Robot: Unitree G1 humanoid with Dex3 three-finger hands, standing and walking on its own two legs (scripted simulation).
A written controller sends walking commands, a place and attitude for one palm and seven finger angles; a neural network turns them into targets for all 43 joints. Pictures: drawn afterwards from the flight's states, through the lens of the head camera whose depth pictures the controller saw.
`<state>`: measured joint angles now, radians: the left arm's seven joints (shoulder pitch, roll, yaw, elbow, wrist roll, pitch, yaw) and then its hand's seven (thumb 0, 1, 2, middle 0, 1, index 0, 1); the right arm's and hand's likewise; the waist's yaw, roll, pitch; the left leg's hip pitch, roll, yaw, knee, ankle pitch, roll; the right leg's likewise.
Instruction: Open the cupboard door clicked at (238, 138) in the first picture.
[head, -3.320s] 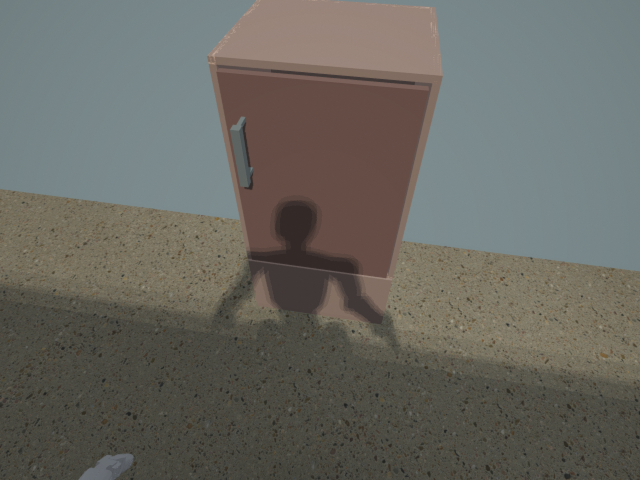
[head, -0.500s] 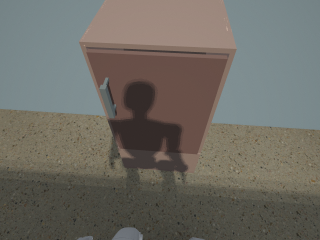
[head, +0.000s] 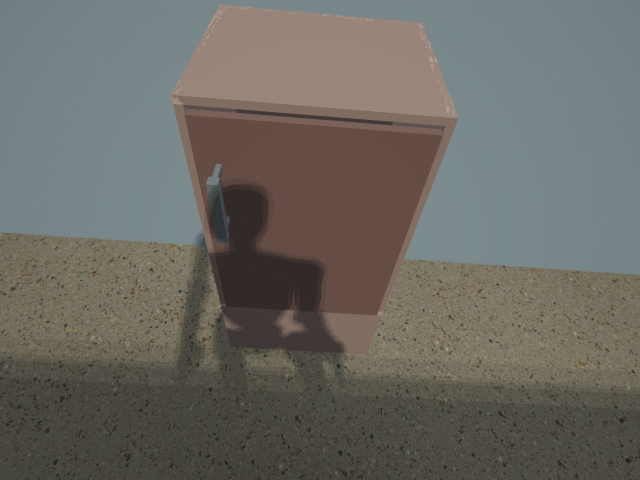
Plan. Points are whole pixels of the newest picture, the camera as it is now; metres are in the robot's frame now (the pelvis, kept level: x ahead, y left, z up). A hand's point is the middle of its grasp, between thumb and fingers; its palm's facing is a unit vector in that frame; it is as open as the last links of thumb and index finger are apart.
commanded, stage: come to a stop and stand still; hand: left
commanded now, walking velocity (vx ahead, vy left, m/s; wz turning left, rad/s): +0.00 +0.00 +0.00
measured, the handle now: (220, 204) +0.58 +0.20 -0.05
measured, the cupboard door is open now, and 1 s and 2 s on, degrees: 0 0 0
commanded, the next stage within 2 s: look again from close up in 0.54 s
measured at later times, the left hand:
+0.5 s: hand out of the picture -0.03 +0.09 -0.18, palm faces +0.07 -0.98 -0.16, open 7.3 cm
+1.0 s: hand out of the picture -0.01 +0.16 -0.18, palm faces +0.04 -0.98 -0.20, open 7.4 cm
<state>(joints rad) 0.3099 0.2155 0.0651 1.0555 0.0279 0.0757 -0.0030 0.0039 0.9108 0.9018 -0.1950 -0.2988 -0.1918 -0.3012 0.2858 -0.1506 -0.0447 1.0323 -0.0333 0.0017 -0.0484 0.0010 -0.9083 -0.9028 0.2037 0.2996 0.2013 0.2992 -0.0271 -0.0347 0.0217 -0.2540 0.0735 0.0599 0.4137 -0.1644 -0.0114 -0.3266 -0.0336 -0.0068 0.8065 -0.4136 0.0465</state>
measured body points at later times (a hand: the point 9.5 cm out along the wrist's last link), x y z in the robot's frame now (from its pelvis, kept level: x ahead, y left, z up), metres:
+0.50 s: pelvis -0.02 -0.06 +0.00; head -0.01 -0.07 +0.44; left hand -0.03 +0.15 -0.17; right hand -0.03 -0.27 -0.17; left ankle +0.01 +0.10 -0.74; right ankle -0.03 -0.14 -0.74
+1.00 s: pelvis -0.02 -0.01 -0.01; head -0.02 -0.01 +0.44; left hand -0.01 +0.21 -0.17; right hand +0.00 -0.24 -0.16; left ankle -0.01 +0.08 -0.74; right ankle -0.03 -0.14 -0.74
